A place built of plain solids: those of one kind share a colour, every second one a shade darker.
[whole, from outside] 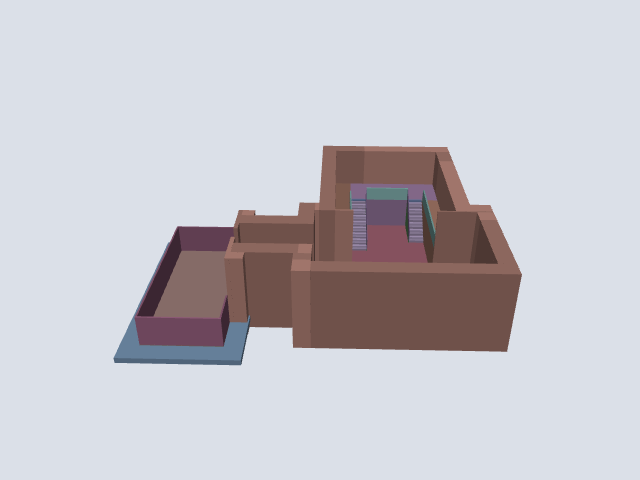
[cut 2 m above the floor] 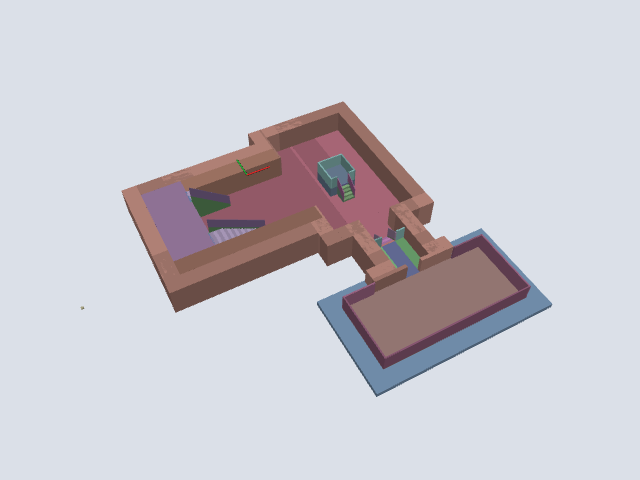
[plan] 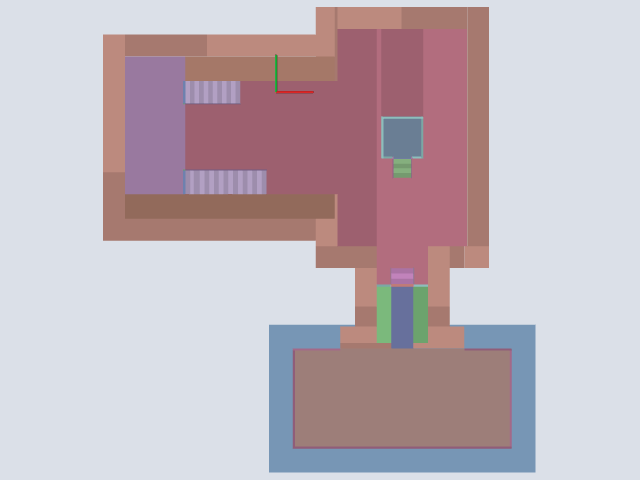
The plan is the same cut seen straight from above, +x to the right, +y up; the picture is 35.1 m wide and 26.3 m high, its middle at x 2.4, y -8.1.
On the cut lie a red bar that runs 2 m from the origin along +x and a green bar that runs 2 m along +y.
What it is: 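A prison's centre; a hall with a raised officers' post, wings that open off it with rows of cell doors and railed galleries a storey up, and a lobby by the way in; The way in stands open; a doorway in a steel frame, its barred gate folded back flat on the wall, gives on to a walled yard; All stairs are of steel chequer plate; The changes of level; a storey stair in a wing's head, from the ground floor to its gallery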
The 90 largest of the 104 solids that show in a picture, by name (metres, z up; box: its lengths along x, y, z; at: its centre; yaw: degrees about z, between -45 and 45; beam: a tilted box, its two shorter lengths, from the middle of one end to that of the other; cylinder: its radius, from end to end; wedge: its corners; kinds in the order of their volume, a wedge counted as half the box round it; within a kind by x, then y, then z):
{
 "wall_brick_1": {"box": [1.2, 2.55, 6.15], "at": [-8.89, -5.66, 2.67]},
 "wall_brick_2": {"box": [1.2, 9.95, 6.15], "at": [-8.89, -1.81, 2.67]},
 "wall_brick_3": {"box": [4.5, 1.2, 6.15], "at": [-6.04, 2.56, 2.67]},
 "wall_brick_4": {"box": [12.85, 1.2, 6.15], "at": [-3.06, -7.54, 2.67]},
 "wall_brick_5": {"box": [9.4, 1.2, 6.15], "at": [-1.49, 2.56, 2.67]},
 "wall_brick_6": {"box": [1.05, 2.7, 6.15], "at": [2.69, 3.31, 2.67]},
 "wall_brick_7": {"box": [1.2, 1.5, 6.15], "at": [2.76, -7.69, 2.67]},
 "wall_brick_8": {"box": [1.35, 1.2, 6.15], "at": [2.84, -9.04, 2.67]},
 "wall_brick_9": {"box": [0.15, 1.35, 6.15], "at": [3.29, -6.26, 2.67]},
 "wall_brick_10": {"box": [0.15, 4.05, 6.15], "at": [3.29, 2.64, 2.67]},
 "wall_brick_11": {"box": [2.0, 0.9, 6.15], "at": [4.51, -13.29, 2.67]},
 "wall_brick_12": {"box": [2.0, 1.2, 6.15], "at": [4.51, -9.04, 2.67]},
 "wall_brick_13": {"box": [2.8, 0.3, 6.15], "at": [4.91, -13.89, 2.67]},
 "wall_brick_14": {"box": [1.2, 4.4, 6.15], "at": [4.91, -11.54, 2.67]},
 "wall_brick_15": {"box": [1.2, 3.3, 6.15], "at": [4.91, -10.09, 2.67]},
 "wall_brick_16": {"box": [3.35, 1.2, 6.15], "at": [5.04, 4.06, 2.67]},
 "wall_brick_17": {"box": [2.65, 1.2, 6.15], "at": [5.64, 4.06, 2.67]},
 "wall_brick_18": {"box": [4.7, 1.2, 6.15], "at": [6.91, 4.06, 2.67]},
 "wall_brick_19": {"box": [2.65, 1.2, 6.15], "at": [8.19, 4.06, 2.67]},
 "wall_brick_20": {"box": [3.35, 1.2, 6.15], "at": [8.79, 4.06, 2.67]},
 "wall_brick_21": {"box": [2.8, 0.3, 6.15], "at": [8.91, -13.89, 2.67]},
 "wall_brick_22": {"box": [1.2, 4.4, 6.15], "at": [8.91, -11.54, 2.67]},
 "wall_brick_23": {"box": [1.2, 3.3, 6.15], "at": [8.91, -10.09, 2.67]},
 "wall_brick_24": {"box": [2.0, 0.9, 6.15], "at": [9.31, -13.29, 2.67]},
 "wall_brick_25": {"box": [2.0, 1.2, 6.15], "at": [9.31, -9.04, 2.67]},
 "wall_brick_26": {"box": [1.35, 1.2, 6.15], "at": [10.99, -9.04, 2.67]},
 "wall_brick_27": {"box": [1.2, 13.1, 6.15], "at": [11.06, -1.89, 2.67]},
 "floor_gallery_metal_1": {"box": [11.5, 1.35, 2.95], "at": [-2.54, -6.26, 1.07]},
 "floor_gallery_metal_2": {"box": [8.2, 1.35, 2.95], "at": [-0.89, 1.29, 1.07]},
 "floor_landing_metal_1": {"box": [3.3, 7.55, 2.95], "at": [-6.64, -1.81, 1.07]},
 "floor_concrete_1": {"box": [8.35, 6.2, 0.4], "at": [-0.81, -2.49, -0.2]},
 "floor_concrete_2": {"box": [2.15, 11.9, 0.4], "at": [4.44, -2.49, -0.2]},
 "floor_concrete_3": {"box": [0.25, 7.1, 0.4], "at": [5.64, -0.09, -0.2]},
 "floor_concrete_4": {"box": [2.8, 6.9, 0.4], "at": [6.91, -7.09, -0.2]},
 "floor_concrete_5": {"box": [2.3, 4.8, 0.4], "at": [6.91, 1.06, -0.2]},
 "floor_concrete_6": {"box": [0.25, 7.1, 0.4], "at": [8.19, -0.09, -0.2]},
 "floor_concrete_7": {"box": [2.15, 11.9, 0.4], "at": [9.39, -2.49, -0.2]},
 "yard_concrete_1": {"box": [14.6, 8.1, 0.4], "at": [6.91, -16.79, 0.41]},
 "yard_yard_concrete_1": {"box": [12.0, 5.5, 0.4], "at": [6.91, -16.79, 0.46]},
 "step_1": {"box": [0.33, 1.23, 2.4], "at": [-4.89, 0.0, 1.15]},
 "step_2": {"box": [0.34, 1.3, 2.46], "at": [-4.88, -4.94, 1.18]},
 "step_3": {"box": [0.33, 1.23, 2.21], "at": [-4.64, 0.0, 1.05]},
 "step_4": {"box": [0.34, 1.3, 2.32], "at": [-4.62, -4.94, 1.11]},
 "step_5": {"box": [0.33, 1.23, 2.01], "at": [-4.39, 0.0, 0.96]},
 "step_6": {"box": [0.34, 1.3, 2.17], "at": [-4.36, -4.94, 1.04]},
 "step_7": {"box": [0.33, 1.23, 1.82], "at": [-4.14, 0.0, 0.86]},
 "step_8": {"box": [0.34, 1.3, 2.03], "at": [-4.1, -4.94, 0.97]},
 "step_9": {"box": [0.33, 1.23, 1.62], "at": [-3.89, 0.0, 0.76]},
 "step_10": {"box": [0.34, 1.3, 1.89], "at": [-3.83, -4.94, 0.9]},
 "step_11": {"box": [0.33, 1.23, 1.42], "at": [-3.64, 0.0, 0.66]},
 "step_12": {"box": [0.34, 1.3, 1.75], "at": [-3.57, -4.94, 0.82]},
 "step_13": {"box": [0.33, 1.23, 1.23], "at": [-3.39, 0.0, 0.56]},
 "step_14": {"box": [0.34, 1.3, 1.61], "at": [-3.31, -4.94, 0.75]},
 "step_15": {"box": [0.33, 1.23, 1.03], "at": [-3.14, 0.0, 0.47]},
 "step_16": {"box": [0.34, 1.3, 1.47], "at": [-3.05, -4.94, 0.68]},
 "step_17": {"box": [0.33, 1.23, 0.83], "at": [-2.89, 0.0, 0.37]},
 "step_18": {"box": [0.34, 1.3, 1.32], "at": [-2.79, -4.94, 0.61]},
 "step_19": {"box": [0.33, 1.23, 0.64], "at": [-2.64, 0.0, 0.27]},
 "step_20": {"box": [0.34, 1.3, 1.18], "at": [-2.53, -4.94, 0.54]},
 "step_21": {"box": [0.33, 1.23, 0.44], "at": [-2.39, 0.0, 0.17]},
 "step_22": {"box": [0.34, 1.3, 1.04], "at": [-2.27, -4.94, 0.47]},
 "step_23": {"box": [0.34, 1.3, 0.9], "at": [-2.0, -4.94, 0.4]},
 "step_24": {"box": [0.34, 1.3, 0.76], "at": [-1.74, -4.94, 0.33]},
 "step_25": {"box": [0.34, 1.3, 0.62], "at": [-1.48, -4.94, 0.26]},
 "step_26": {"box": [0.34, 1.3, 0.47], "at": [-1.22, -4.94, 0.19]},
 "step_27": {"box": [0.34, 1.3, 0.33], "at": [-0.96, -4.94, 0.12]},
 "fence_metal_1": {"box": [0.12, 5.5, 2.6], "at": [0.97, -16.79, 1.56]},
 "fence_metal_2": {"box": [2.6, 0.12, 2.6], "at": [2.21, -14.1, 1.56]},
 "fence_metal_3": {"box": [12.0, 0.12, 2.6], "at": [6.91, -19.48, 1.56]},
 "fence_metal_4": {"box": [2.6, 0.12, 2.6], "at": [11.61, -14.1, 1.56]},
 "fence_metal_5": {"box": [0.12, 5.5, 2.6], "at": [12.85, -16.79, 1.56]},
 "floor_post_metal_1": {"box": [2.3, 2.3, 1.32], "at": [6.91, -2.49, 0.26]},
 "floor_lobby_lino_1": {"box": [0.8, 3.2, 1.06], "at": [5.91, -12.14, 0.13]},
 "floor_lobby_lino_2": {"box": [0.8, 3.2, 1.06], "at": [7.91, -12.14, 0.13]},
 "floor_sill_concrete_1": {"box": [1.21, 3.5, 1.06], "at": [6.91, -12.29, 0.13]},
 "rail_metal_1": {"box": [0.12, 3.58, 1.12], "at": [-5.05, -2.45, 3.09]},
 "rail_metal_2": {"box": [7.94, 0.12, 1.12], "at": [-0.76, 0.67, 3.09]},
 "rail_metal_3": {"box": [0.12, 2.3, 1.12], "at": [5.82, -2.49, 1.46]},
 "rail_metal_4": {"box": [2.3, 0.12, 1.12], "at": [6.91, -1.4, 1.46]},
 "rail_metal_5": {"box": [0.12, 2.3, 1.12], "at": [8.0, -2.49, 1.46]},
 "floor_hda_1": {"box": [0.14, 1.3, 2.6], "at": [-5.04, -4.94, 1.25]},
 "floor_hda_2": {"box": [0.14, 1.23, 2.6], "at": [-5.04, 0.0, 1.25]},
 "rail_1": {"wedge": [[-4.99, -4.29, 2.64], [-4.99, -4.29, 3.47], [-4.99, -4.24, 2.64], [-4.99, -4.24, 3.47], [-0.5, -4.29, 0.2], [-0.5, -4.29, 1.04], [-0.5, -4.24, 0.2], [-0.5, -4.24, 1.04]]},
 "rail_2": {"wedge": [[-4.99, -0.67, 2.63], [-4.99, -0.67, 3.53], [-4.99, -0.62, 2.63], [-4.99, -0.62, 3.53], [-1.94, -0.67, 0.24], [-1.94, -0.67, 1.14], [-1.94, -0.62, 0.24], [-1.94, -0.62, 1.14]]},
 "wall_1": {"wedge": [[-4.99, -4.29, -0.05], [-4.99, -4.29, 2.64], [-4.99, -4.24, -0.05], [-4.99, -4.24, 2.64], [-0.5, -4.29, -0.05], [-0.5, -4.29, 0.21], [-0.5, -4.24, -0.05], [-0.5, -4.24, 0.21]]},
 "wall_2": {"wedge": [[-4.99, -0.67, -0.05], [-4.99, -0.67, 2.63], [-4.99, -0.62, -0.05], [-4.99, -0.62, 2.63], [-1.94, -0.67, -0.05], [-1.94, -0.67, 0.24], [-1.94, -0.62, -0.05], [-1.94, -0.62, 0.24]]},
 "step_post_1": {"box": [0.98, 0.32, 0.6], "at": [6.91, -4.02, 0.25]},
 "step_post_2": {"box": [0.97, 0.32, 0.79], "at": [6.91, -3.76, 0.34]},
 "step_fin_1": {"box": [1.21, 0.37, 0.55], "at": [6.91, -10.41, 0.22]},
 "step_fin_2": {"box": [1.21, 0.37, 0.38], "at": [6.91, -10.12, 0.14]}
}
